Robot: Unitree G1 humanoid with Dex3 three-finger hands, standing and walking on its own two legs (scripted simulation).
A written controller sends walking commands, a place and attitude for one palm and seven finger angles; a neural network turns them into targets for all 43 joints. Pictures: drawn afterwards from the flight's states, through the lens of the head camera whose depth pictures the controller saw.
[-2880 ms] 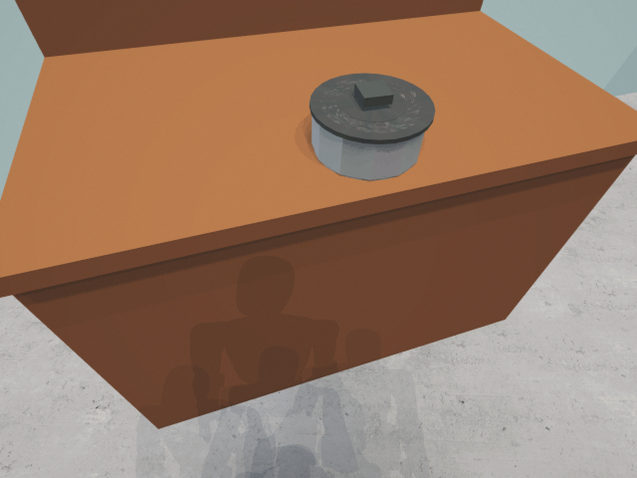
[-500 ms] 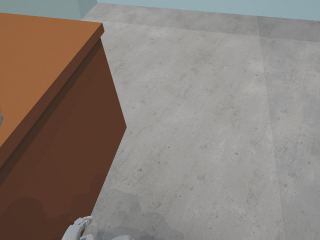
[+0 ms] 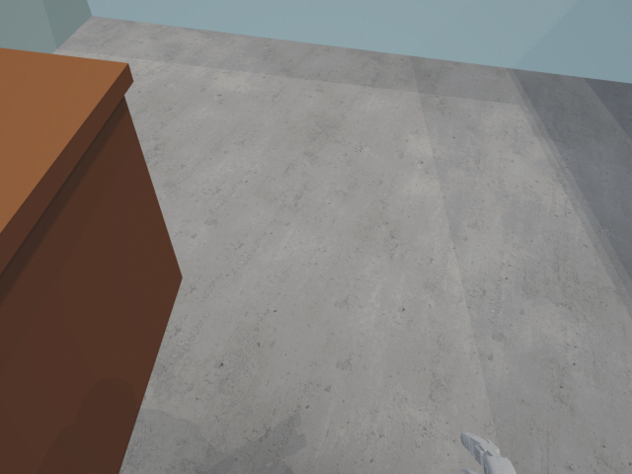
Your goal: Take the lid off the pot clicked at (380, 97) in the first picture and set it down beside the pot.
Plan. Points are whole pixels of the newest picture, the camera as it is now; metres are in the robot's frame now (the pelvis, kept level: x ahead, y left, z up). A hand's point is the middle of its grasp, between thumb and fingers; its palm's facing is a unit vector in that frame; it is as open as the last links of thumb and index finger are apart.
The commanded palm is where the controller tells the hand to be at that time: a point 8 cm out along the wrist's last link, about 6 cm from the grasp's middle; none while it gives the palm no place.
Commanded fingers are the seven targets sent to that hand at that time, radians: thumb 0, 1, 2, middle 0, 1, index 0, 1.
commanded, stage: walk to a spot facing it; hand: left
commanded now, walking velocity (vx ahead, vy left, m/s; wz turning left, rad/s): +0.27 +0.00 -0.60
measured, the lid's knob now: out of the picture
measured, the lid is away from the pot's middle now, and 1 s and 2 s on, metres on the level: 0.00 0.00 0.00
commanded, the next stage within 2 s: turn to face it in 1.04 s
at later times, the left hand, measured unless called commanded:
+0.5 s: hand (292, 345) +0.34 +0.07 -0.16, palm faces -0.42 -0.90 -0.13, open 7.4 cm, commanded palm none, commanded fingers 0.00 0.90 0.90 -0.20 -0.30 -0.20 -0.30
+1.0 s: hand (309, 296) +0.45 +0.05 -0.17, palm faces -0.40 -0.89 -0.21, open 7.3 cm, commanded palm none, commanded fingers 0.00 0.90 0.90 -0.20 -0.30 -0.20 -0.30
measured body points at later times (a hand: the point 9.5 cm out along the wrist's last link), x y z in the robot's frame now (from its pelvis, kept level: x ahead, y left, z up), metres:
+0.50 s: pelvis +0.14 -0.04 -0.01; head +0.20 -0.04 +0.44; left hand +0.36 +0.12 -0.15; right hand -0.07 -0.20 -0.12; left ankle +0.00 +0.10 -0.73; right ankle +0.24 -0.19 -0.70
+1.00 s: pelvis +0.34 -0.13 +0.00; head +0.35 -0.11 +0.45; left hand +0.47 +0.10 -0.16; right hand +0.35 -0.39 -0.11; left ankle +0.46 -0.06 -0.73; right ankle +0.25 -0.19 -0.73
